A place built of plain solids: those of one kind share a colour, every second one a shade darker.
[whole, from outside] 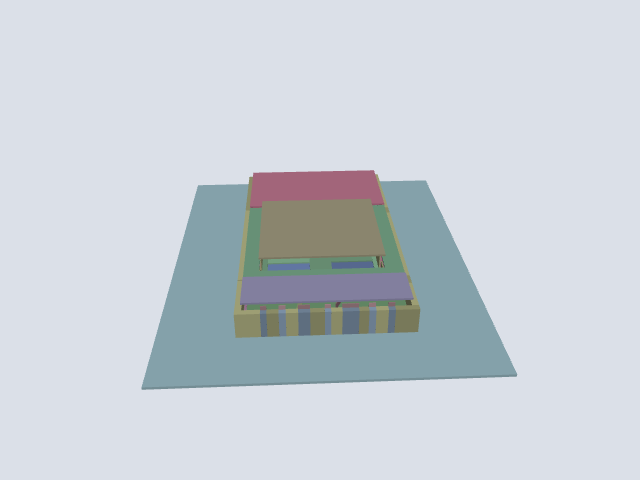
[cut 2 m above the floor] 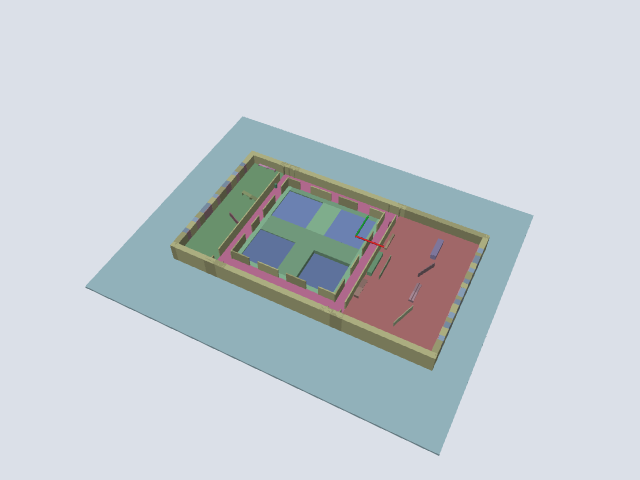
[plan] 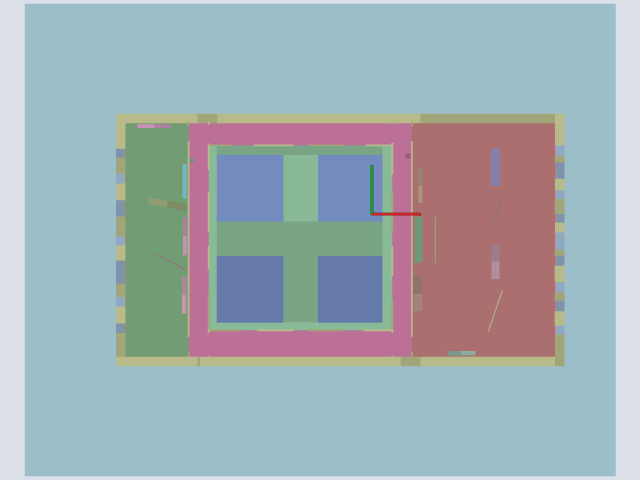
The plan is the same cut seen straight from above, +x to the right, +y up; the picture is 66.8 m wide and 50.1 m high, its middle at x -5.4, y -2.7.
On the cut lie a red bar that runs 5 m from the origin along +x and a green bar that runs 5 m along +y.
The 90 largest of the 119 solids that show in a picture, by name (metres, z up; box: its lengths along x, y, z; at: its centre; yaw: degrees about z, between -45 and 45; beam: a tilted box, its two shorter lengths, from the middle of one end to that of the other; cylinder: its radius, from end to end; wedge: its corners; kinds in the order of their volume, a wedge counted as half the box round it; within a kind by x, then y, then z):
{
 "ground_under_all_1": {"box": [61.71, 49.31, 0.4], "at": [-5.38, -2.7, -1.7]},
 "wall_1": {"box": [1.0, 3.46, 4.15], "at": [-26.19, -14.15, 0.53]},
 "wall_2": {"box": [1.0, 1.77, 4.15], "at": [-26.19, -10.53, 0.53]},
 "wall_3": {"box": [1.0, 1.41, 4.15], "at": [-26.19, -7.94, 0.53]},
 "wall_4": {"box": [1.0, 1.6, 4.15], "at": [-26.19, -4.04, 0.53]},
 "wall_5": {"box": [1.0, 2.08, 4.15], "at": [-26.19, -1.29, 0.53]},
 "wall_6": {"box": [1.0, 1.76, 4.15], "at": [-26.19, 2.33, 0.53]},
 "wall_7": {"box": [1.0, 1.71, 4.15], "at": [-26.19, 5.06, 0.53]},
 "wall_8": {"box": [1.0, 3.66, 4.15], "at": [-26.19, 8.65, 0.53]},
 "wall_9": {"box": [8.48, 1.0, 4.15], "at": [-22.45, -15.38, 0.53]},
 "wall_10": {"box": [8.48, 1.0, 4.15], "at": [-22.45, 9.98, 0.53]},
 "wall_11": {"box": [0.2, 20.43, 4.15], "at": [-19.11, -2.59, 0.53]},
 "wall_12": {"box": [3.9, 1.0, 4.15], "at": [-18.06, -15.38, 0.53]},
 "wall_13": {"box": [3.9, 1.0, 4.15], "at": [-18.06, 9.98, 0.53]},
 "wall_14": {"box": [0.2, 4.3, 4.15], "at": [-17.01, -10.08, 0.53]},
 "wall_15": {"box": [0.2, 4.08, 4.15], "at": [-17.01, 0.21, 0.53]},
 "wall_16": {"box": [0.2, 4.08, 4.15], "at": [-17.01, 0.21, 0.53]},
 "wall_17": {"box": [0.2, 2.68, 4.15], "at": [-17.01, 5.94, 0.53]},
 "wall_18": {"box": [0.2, 2.83, 4.15], "at": [-17.01, 6.01, 0.53]},
 "wall_19": {"box": [3.48, 0.2, 4.15], "at": [-15.38, -12.12, 0.53]},
 "wall_20": {"box": [4.15, 0.2, 4.15], "at": [-10.24, 7.17, 0.53]},
 "wall_21": {"box": [3.83, 0.2, 4.15], "at": [-10.08, -12.12, 0.53]},
 "wall_22": {"box": [20.95, 1.0, 4.15], "at": [-7.44, -15.38, 0.53]},
 "wall_23": {"box": [20.95, 1.0, 4.15], "at": [-7.44, 9.98, 0.53]},
 "wall_24": {"box": [3.6, 0.2, 4.15], "at": [-4.86, -12.12, 0.53]},
 "wall_25": {"box": [3.73, 0.2, 4.15], "at": [-4.8, 7.17, 0.53]},
 "wall_26": {"box": [3.1, 0.2, 4.15], "at": [0.69, -12.12, 0.53]},
 "wall_27": {"box": [2.83, 0.2, 4.15], "at": [0.82, 7.17, 0.53]},
 "wall_28": {"box": [0.2, 3.58, 4.15], "at": [2.14, -10.59, 0.53]},
 "wall_29": {"box": [0.2, 3.43, 4.15], "at": [2.14, -10.51, 0.53]},
 "wall_30": {"box": [0.2, 3.12, 4.15], "at": [2.14, -4.89, 0.53]},
 "wall_31": {"box": [0.2, 4.22, 4.15], "at": [2.14, 0.29, 0.53]},
 "wall_32": {"box": [0.2, 4.22, 4.15], "at": [2.14, 0.29, 0.53]},
 "wall_33": {"box": [0.2, 3.13, 4.15], "at": [2.14, 5.71, 0.53]},
 "wall_34": {"box": [0.2, 3.27, 4.15], "at": [2.14, 5.79, 0.53]},
 "wall_35": {"box": [3.85, 1.0, 4.15], "at": [3.16, -15.38, 0.53]},
 "wall_36": {"box": [3.85, 1.0, 4.15], "at": [3.16, 9.98, 0.53]},
 "wall_37": {"box": [0.2, 20.43, 4.15], "at": [4.19, -2.59, 0.53]},
 "wall_38": {"box": [16.83, 1.0, 4.15], "at": [11.7, -15.38, 0.53]},
 "wall_39": {"box": [16.83, 1.0, 4.15], "at": [11.7, 9.98, 0.53]},
 "wall_40": {"box": [1.0, 3.33, 4.15], "at": [19.61, -14.21, 0.53]},
 "wall_41": {"box": [1.0, 1.51, 4.15], "at": [19.61, -10.89, 0.53]},
 "wall_42": {"box": [1.0, 0.85, 4.15], "at": [19.61, -8.61, 0.53]},
 "wall_43": {"box": [1.0, 1.71, 4.15], "at": [19.61, -6.23, 0.53]},
 "wall_44": {"box": [1.0, 0.66, 4.15], "at": [19.61, -4.04, 0.53]},
 "wall_45": {"box": [1.0, 1.04, 4.15], "at": [19.61, -1.4, 0.53]},
 "wall_46": {"box": [1.0, 1.56, 4.15], "at": [19.61, 0.81, 0.53]},
 "wall_47": {"box": [1.0, 1.2, 4.15], "at": [19.61, 3.08, 0.53]},
 "wall_48": {"box": [1.0, 0.67, 4.15], "at": [19.61, 5.72, 0.53]},
 "wall_49": {"box": [1.0, 3.32, 4.15], "at": [19.61, 8.82, 0.53]},
 "floor_refectory_1": {"box": [15.03, 24.55, 1.55], "at": [11.7, -2.7, -0.78]},
 "floor_corr_1": {"box": [2.1, 24.55, 1.55], "at": [-18.06, -2.7, -0.78]},
 "floor_corr_2": {"box": [19.15, 2.85, 1.55], "at": [-7.44, -13.55, -0.78]},
 "floor_corr_3": {"box": [19.15, 2.4, 1.55], "at": [-7.44, 8.38, -0.78]},
 "floor_corr_4": {"box": [2.05, 24.55, 1.55], "at": [3.16, -2.7, -0.78]},
 "floor_gang_1": {"box": [0.85, 19.3, 1.55], "at": [-16.59, -2.48, -0.78]},
 "floor_gang_2": {"box": [17.3, 0.8, 1.55], "at": [-7.51, -11.72, -0.78]},
 "floor_gang_3": {"box": [17.3, 3.6, 1.55], "at": [-7.51, -2.58, -0.78]},
 "floor_gang_4": {"box": [17.3, 1.0, 1.55], "at": [-7.51, 6.67, -0.78]},
 "floor_gang_5": {"box": [3.6, 6.95, 1.55], "at": [-7.41, -7.85, -0.78]},
 "floor_gang_6": {"box": [3.6, 6.95, 1.55], "at": [-7.41, 2.7, -0.78]},
 "floor_gang_7": {"box": [1.0, 19.3, 1.55], "at": [1.64, -2.48, -0.78]},
 "floor_breakhall_1": {"box": [6.68, 24.55, 1.55], "at": [-22.45, -2.7, -0.78]},
 "step_tier_1": {"box": [6.95, 6.95, 1.35], "at": [-12.69, -7.85, -0.88]},
 "step_tier_2": {"box": [6.95, 6.95, 1.32], "at": [-12.69, 2.7, -0.89]},
 "step_tier_3": {"box": [6.75, 6.95, 0.72], "at": [-2.24, -7.85, -1.19]},
 "step_tier_4": {"box": [6.75, 6.95, 1.55], "at": [-2.24, 2.7, -0.78]},
 "ceil_hall_1": {"box": [19.15, 19.3, 0.3], "at": [-7.44, -2.48, 5.75]},
 "ceil_refectory_1": {"box": [15.03, 24.55, 0.3], "at": [11.7, -2.7, 3.75]},
 "wall_mass_1": {"box": [0.85, 1.0, 4.15], "at": [-26.27, -11.91, 0.53]},
 "wall_mass_2": {"box": [0.85, 1.0, 4.15], "at": [-26.27, -9.14, 0.53]},
 "wall_mass_3": {"box": [0.85, 2.4, 4.15], "at": [-26.27, -6.04, 0.53]},
 "wall_mass_4": {"box": [0.85, 0.9, 4.15], "at": [-26.27, -2.79, 0.53]},
 "wall_mass_5": {"box": [0.85, 1.7, 4.15], "at": [-26.27, 0.59, 0.53]},
 "wall_mass_6": {"box": [0.85, 1.0, 4.15], "at": [-26.27, 3.71, 0.53]},
 "wall_mass_7": {"box": [0.85, 0.9, 4.15], "at": [-26.27, 6.37, 0.53]},
 "wall_mass_8": {"box": [0.85, 0.9, 4.15], "at": [19.69, -12.1, 0.53]},
 "wall_mass_9": {"box": [0.85, 1.1, 4.15], "at": [19.69, -9.59, 0.53]},
 "wall_mass_10": {"box": [0.85, 1.1, 4.15], "at": [19.69, -7.63, 0.53]},
 "wall_mass_11": {"box": [0.85, 1.0, 4.15], "at": [19.69, -4.88, 0.53]},
 "wall_mass_12": {"box": [0.85, 1.8, 4.15], "at": [19.69, -2.81, 0.53]},
 "wall_mass_13": {"box": [0.85, 0.9, 4.15], "at": [19.69, -0.42, 0.53]},
 "wall_mass_14": {"box": [0.85, 0.9, 4.15], "at": [19.69, 2.04, 0.53]},
 "wall_mass_15": {"box": [0.85, 1.7, 4.15], "at": [19.69, 4.54, 0.53]},
 "wall_mass_16": {"box": [0.85, 1.1, 4.15], "at": [19.69, 6.61, 0.53]},
 "ceil_corr_1": {"box": [2.1, 24.55, 0.3], "at": [-18.06, -2.7, 3.4]},
 "ceil_corr_2": {"box": [19.15, 2.85, 0.3], "at": [-7.44, -13.55, 3.4]},
 "ceil_corr_3": {"box": [19.15, 2.4, 0.3], "at": [-7.44, 8.38, 3.4]},
 "ceil_corr_4": {"box": [2.05, 24.55, 0.3], "at": [3.16, -2.7, 3.4]},
 "ceil_breakhall_1": {"box": [6.68, 24.55, 0.3], "at": [-22.45, -2.7, 3.75]}
}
